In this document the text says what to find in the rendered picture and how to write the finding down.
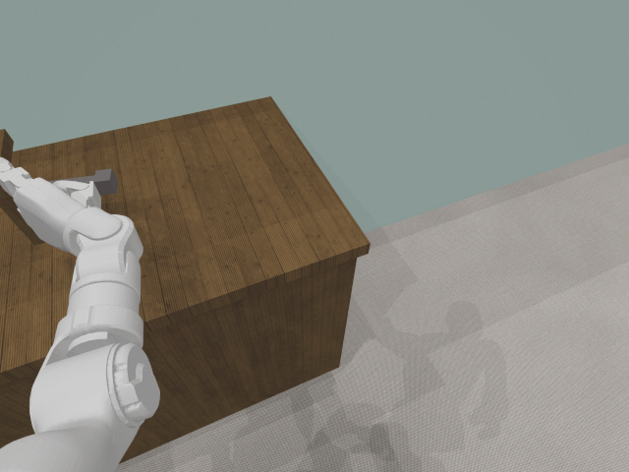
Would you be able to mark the robot left hand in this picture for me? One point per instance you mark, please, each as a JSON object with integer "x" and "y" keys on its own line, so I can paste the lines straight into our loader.
{"x": 44, "y": 206}

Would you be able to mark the tap lever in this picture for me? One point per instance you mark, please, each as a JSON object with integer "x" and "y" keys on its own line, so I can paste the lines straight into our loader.
{"x": 104, "y": 180}

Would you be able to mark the counter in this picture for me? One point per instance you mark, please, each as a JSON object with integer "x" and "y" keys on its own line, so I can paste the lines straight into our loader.
{"x": 247, "y": 269}

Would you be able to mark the robot left upper arm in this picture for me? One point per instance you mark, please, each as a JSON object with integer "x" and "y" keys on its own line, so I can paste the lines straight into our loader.
{"x": 86, "y": 409}

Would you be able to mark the left robot forearm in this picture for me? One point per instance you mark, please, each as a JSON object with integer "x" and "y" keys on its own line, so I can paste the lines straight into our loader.
{"x": 106, "y": 286}

